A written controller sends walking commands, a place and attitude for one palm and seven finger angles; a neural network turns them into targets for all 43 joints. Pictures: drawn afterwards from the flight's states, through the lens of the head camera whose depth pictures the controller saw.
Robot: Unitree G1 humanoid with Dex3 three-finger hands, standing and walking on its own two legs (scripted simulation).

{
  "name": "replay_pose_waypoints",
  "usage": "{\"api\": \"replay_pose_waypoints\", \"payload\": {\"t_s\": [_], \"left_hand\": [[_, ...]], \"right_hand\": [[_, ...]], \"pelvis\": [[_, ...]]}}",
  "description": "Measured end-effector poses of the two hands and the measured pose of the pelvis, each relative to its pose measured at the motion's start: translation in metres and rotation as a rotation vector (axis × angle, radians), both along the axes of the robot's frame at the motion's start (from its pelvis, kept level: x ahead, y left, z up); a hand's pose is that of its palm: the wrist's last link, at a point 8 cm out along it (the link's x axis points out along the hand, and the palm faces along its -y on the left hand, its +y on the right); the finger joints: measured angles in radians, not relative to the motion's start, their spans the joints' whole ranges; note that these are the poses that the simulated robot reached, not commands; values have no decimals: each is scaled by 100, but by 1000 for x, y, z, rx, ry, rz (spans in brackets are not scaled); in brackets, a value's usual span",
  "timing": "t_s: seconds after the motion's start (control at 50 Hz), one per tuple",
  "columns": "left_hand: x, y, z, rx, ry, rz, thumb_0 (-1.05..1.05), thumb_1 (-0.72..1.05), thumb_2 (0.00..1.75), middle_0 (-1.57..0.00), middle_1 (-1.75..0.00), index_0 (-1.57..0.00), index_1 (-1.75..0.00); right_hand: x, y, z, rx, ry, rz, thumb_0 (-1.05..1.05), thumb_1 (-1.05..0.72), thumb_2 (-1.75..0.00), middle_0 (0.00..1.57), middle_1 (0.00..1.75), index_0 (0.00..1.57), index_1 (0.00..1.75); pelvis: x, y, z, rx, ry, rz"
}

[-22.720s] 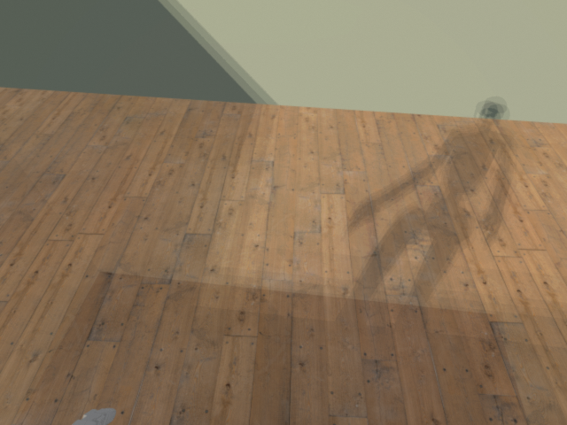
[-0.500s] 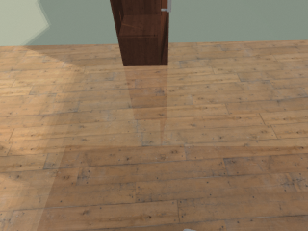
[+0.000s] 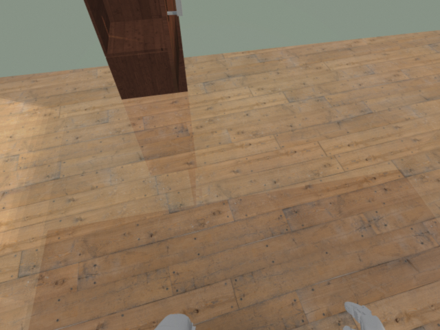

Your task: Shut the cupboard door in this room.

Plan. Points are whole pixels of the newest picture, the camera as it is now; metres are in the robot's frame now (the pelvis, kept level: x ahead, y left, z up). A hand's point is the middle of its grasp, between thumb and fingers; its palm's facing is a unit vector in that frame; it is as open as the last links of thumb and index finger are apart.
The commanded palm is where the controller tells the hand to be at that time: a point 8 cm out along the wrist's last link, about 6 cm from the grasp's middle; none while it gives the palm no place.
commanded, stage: walk around to get in front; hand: left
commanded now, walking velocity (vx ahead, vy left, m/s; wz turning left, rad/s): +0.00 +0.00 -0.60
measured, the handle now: out of the picture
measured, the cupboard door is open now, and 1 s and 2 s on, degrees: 84 84 84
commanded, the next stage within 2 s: none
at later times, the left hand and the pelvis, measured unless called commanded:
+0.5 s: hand (129, 304) +0.17 +0.22 -0.17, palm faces -0.36 -0.91 -0.19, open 7.4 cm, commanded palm none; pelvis +0.01 +0.06 +0.00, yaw -21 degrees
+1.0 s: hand (198, 270) +0.25 +0.08 -0.17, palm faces -0.55 -0.80 -0.24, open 7.3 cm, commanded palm none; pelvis +0.11 -0.07 +0.00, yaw -35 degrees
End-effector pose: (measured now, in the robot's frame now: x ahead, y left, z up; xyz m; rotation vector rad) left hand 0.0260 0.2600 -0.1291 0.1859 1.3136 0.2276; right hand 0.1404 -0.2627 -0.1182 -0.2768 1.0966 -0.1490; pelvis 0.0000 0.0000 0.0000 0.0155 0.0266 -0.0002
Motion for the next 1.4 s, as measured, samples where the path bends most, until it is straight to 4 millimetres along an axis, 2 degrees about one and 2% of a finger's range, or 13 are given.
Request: {"api": "replay_pose_waypoints", "payload": {"t_s": [0.1, 0.2, 0.3, 0.38, 0.52, 0.64, 0.72, 0.8, 0.88, 1.0, 1.16, 1.26, 1.4], "left_hand": [[17, 34, -15, -11, -1, -63, 0, 90, 90, -20, -30, -20, -30], [46, 61, -21, -21, -16, -143, 0, 90, 90, -20, -30, -20, -30], [78, 67, -13, -34, -41, -226, 0, 91, 90, -20, -30, -20, -30], [104, 57, -11, -49, -44, -301, 0, 91, 90, -19, -30, -20, -30], [167, -6, -8, -98, -74, -488, 1, 91, 90, -19, -30, -19, -30], [236, -99, 1, -133, -175, -673, 1, 91, 90, -19, -30, -19, -30], [272, -161, 1, -147, -298, -749, 1, 91, 90, -19, -30, -20, -30], [268, -177, 4, -138, -277, -744, 0, 91, 90, -20, -30, -20, -30], [251, -169, 2, -97, -144, -734, 0, 91, 90, -20, -30, -20, -30], [248, -136, -4, -23, 3, -668, 0, 92, 90, -20, -30, -20, -30], [278, -114, -38, -5, 197, -598, 0, 91, 90, -20, -30, -20, -30], [338, -149, -33, -37, 188, -669, 1, 91, 90, -20, -30, -20, -30], [441, -244, -16, -117, 11, -770, 1, 91, 90, -19, -30, -20, -30]], "right_hand": [[-25, 23, 5, -23, -18, -59, 0, -91, -89, 20, 30, 20, 30], [-74, 48, 8, -32, 26, -132, 0, -91, -89, 20, 30, 20, 30], [-123, 67, 10, -13, 95, -234, 0, -91, -89, 21, 30, 21, 30], [-162, 79, 7, 12, 133, -334, 0, -91, -89, 21, 30, 21, 30], [-240, 92, 1, 59, 236, -541, 0, -91, -89, 21, 30, 21, 30], [-302, 95, -9, 121, 367, -708, 0, -91, -89, 21, 30, 21, 30], [-322, 85, -28, 177, 440, -765, 0, -91, -89, 20, 30, 20, 30], [-288, 52, -31, 180, 389, -780, 1, -91, -89, 20, 30, 20, 30], [-219, 7, -26, 150, 210, -756, 1, -91, -89, 20, 30, 20, 30], [-110, -49, -15, 112, 25, -682, 0, -91, -89, 20, 30, 20, 30], [20, -94, -13, 20, -99, -601, 0, -91, -89, 20, 30, 20, 30], [29, -85, -6, 33, -64, -686, 0, -91, -89, 20, 30, 20, 30], [-12, -46, -8, 131, 152, -863, 0, -93, -89, 21, 30, 21, 30]], "pelvis": [[-4, 28, -7, -25, 5, -56], [-8, 50, -6, -40, -14, -129], [-5, 63, 1, -62, -15, -201], [-1, 66, 3, -66, -11, -263], [8, 52, 3, -56, 1, -378], [22, 20, -4, -38, 12, -469], [32, -12, -21, -33, 1, -503], [47, -33, -14, -26, -22, -548], [69, -49, -4, -22, -22, -588], [113, -68, -2, -35, -11, -618], [201, -87, -24, -50, -11, -662], [240, -101, -12, -49, -28, -711], [284, -134, 3, -36, -25, -740]]}}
